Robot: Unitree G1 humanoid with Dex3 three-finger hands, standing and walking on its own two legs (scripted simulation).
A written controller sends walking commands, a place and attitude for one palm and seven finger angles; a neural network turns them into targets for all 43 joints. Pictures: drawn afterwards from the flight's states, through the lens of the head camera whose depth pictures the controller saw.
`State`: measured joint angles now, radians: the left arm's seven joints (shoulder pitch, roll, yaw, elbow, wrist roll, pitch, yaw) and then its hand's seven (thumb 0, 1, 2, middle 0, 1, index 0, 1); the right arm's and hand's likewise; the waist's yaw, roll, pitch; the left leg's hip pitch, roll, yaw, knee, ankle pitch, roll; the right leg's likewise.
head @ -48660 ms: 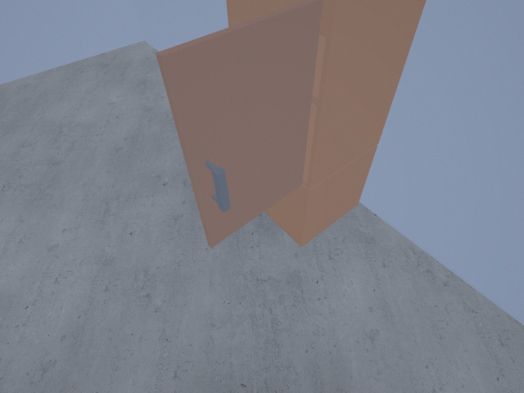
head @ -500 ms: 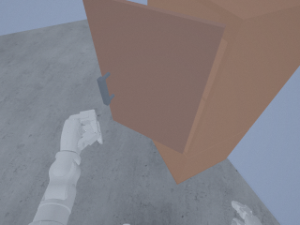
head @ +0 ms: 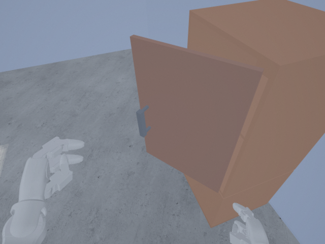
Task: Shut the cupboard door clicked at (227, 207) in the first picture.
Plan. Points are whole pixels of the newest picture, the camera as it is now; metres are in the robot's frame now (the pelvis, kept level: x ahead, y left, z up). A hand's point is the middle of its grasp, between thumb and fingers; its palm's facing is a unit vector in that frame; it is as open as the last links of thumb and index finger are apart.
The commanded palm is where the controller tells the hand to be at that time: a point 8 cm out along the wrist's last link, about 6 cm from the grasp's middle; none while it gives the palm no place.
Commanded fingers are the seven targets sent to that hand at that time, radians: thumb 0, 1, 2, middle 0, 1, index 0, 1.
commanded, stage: draw the hand back to the body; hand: left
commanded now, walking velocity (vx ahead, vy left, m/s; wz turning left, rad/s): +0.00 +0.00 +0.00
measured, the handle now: (144, 121) +0.59 +0.15 -0.08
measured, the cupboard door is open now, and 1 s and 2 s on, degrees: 35 35 35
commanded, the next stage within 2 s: step back with the hand held close in 0.56 s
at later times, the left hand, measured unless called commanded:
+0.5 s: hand (43, 187) +0.17 +0.24 +0.15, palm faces +0.43 -0.82 -0.38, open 7.4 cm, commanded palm +0.12 +0.28 +0.18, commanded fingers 0.00 0.90 0.90 -0.20 -0.30 -0.20 -0.30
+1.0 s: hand (52, 176) +0.19 +0.24 +0.15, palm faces +0.35 -0.79 -0.49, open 7.4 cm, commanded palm +0.14 +0.28 +0.18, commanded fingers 0.00 0.90 0.90 -0.20 -0.30 -0.20 -0.30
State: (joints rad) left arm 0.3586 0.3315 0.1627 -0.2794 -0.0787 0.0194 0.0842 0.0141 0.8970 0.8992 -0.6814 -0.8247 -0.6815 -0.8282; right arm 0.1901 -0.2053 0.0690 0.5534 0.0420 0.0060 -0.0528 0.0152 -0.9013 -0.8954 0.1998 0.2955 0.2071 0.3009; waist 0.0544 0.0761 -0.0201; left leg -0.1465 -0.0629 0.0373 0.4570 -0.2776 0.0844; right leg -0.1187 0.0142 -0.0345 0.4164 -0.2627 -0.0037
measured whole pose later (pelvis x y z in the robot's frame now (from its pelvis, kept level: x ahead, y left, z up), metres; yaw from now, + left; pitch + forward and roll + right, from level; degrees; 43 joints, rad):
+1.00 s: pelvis -0.01 -0.02 +0.00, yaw -1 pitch +1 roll +0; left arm 0.55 0.41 0.37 -0.42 -0.08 -0.14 0.11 0.01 0.89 0.90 -0.21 -0.30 -0.21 -0.30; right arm 0.18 -0.26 -0.02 0.59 0.03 0.03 -0.08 0.02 -0.90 -0.90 0.20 0.30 0.21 0.30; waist 0.01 0.07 -0.02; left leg -0.25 -0.04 0.06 0.51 -0.28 0.06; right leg -0.25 0.03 -0.02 0.50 -0.27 -0.02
